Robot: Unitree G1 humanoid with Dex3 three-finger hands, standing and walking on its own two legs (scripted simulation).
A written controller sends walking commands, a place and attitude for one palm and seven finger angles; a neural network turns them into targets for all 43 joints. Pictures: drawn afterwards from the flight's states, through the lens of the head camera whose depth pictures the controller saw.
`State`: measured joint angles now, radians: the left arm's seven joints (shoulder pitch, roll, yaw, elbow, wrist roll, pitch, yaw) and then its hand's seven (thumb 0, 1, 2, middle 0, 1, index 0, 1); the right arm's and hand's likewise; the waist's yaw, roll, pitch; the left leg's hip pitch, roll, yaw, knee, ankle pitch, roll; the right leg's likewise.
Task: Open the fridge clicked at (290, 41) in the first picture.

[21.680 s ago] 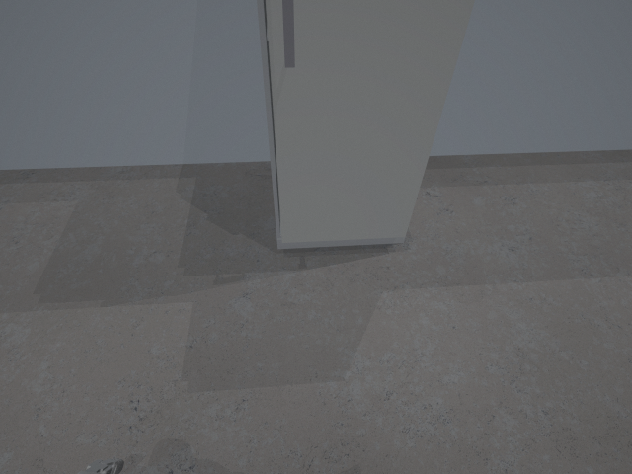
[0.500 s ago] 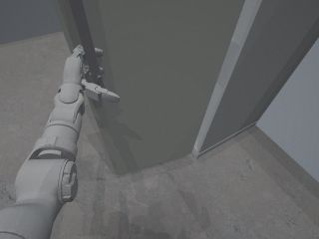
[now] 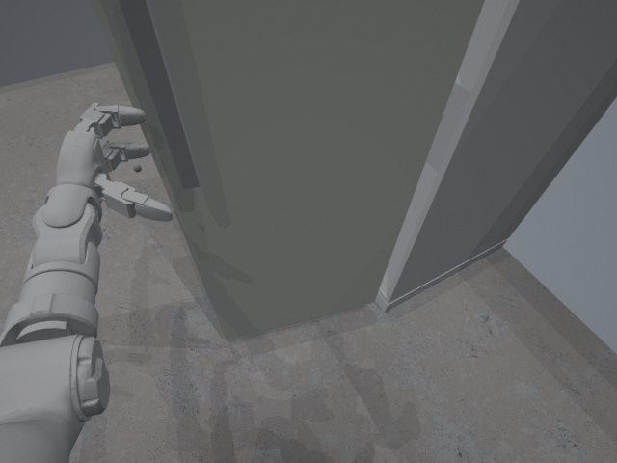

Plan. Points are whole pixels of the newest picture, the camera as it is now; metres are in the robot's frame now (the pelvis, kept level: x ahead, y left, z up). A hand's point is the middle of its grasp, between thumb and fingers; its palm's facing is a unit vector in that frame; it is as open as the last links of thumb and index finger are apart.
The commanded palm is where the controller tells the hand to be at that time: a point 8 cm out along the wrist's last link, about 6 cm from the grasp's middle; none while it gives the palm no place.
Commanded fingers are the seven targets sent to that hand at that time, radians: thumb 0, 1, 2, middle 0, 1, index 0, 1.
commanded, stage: slip the hand off the handle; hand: left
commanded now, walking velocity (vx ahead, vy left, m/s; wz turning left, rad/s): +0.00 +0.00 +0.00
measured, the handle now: (148, 38) +0.52 +0.19 +0.27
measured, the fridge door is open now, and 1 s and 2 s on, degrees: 76 76 76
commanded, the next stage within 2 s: draw the hand back to the body in 0.86 s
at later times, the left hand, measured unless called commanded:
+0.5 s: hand (128, 203) +0.40 +0.23 +0.12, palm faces +0.07 -0.99 -0.15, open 14.6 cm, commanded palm +0.36 +0.27 +0.14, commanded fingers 0.00 -0.55 0.20 -0.25 -1.15 -0.25 -1.15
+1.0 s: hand (124, 260) +0.31 +0.20 +0.13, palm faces +0.11 -0.98 -0.17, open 14.7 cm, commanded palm +0.29 +0.25 +0.15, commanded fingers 0.00 -0.55 0.20 -0.25 -1.15 -0.25 -1.15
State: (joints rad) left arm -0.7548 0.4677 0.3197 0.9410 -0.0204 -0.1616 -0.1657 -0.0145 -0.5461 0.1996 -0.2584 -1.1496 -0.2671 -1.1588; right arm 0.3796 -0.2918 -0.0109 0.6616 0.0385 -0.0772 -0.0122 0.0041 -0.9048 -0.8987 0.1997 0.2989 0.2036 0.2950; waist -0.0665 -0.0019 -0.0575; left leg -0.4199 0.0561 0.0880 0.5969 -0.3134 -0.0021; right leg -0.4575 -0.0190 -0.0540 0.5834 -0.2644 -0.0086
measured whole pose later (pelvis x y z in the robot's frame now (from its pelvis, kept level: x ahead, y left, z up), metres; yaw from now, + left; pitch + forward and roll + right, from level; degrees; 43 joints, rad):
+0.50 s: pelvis +0.00 +0.02 +0.00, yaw +0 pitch +6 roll -1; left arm -0.53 0.36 0.23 0.65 -0.07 -0.09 -0.15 -0.01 -0.55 0.20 -0.25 -1.15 -0.26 -1.15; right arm 0.34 -0.25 0.02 0.63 0.04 -0.09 -0.01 0.01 -0.90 -0.90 0.20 0.30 0.21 0.30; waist -0.02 0.01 -0.07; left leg -0.38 0.03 0.09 0.62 -0.34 0.02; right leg -0.41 -0.04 -0.05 0.58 -0.27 0.02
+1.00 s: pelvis -0.01 +0.00 +0.01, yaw +2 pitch -1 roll +0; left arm -0.22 0.29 0.13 0.23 -0.10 0.07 -0.11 -0.01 -0.55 0.20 -0.25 -1.15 -0.26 -1.15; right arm 0.21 -0.25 0.05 0.62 0.04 -0.14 -0.07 0.01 -0.90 -0.90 0.20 0.30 0.20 0.30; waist 0.05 0.03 -0.04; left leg -0.24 0.04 0.05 0.55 -0.29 -0.01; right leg -0.26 -0.03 -0.09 0.53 -0.26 -0.01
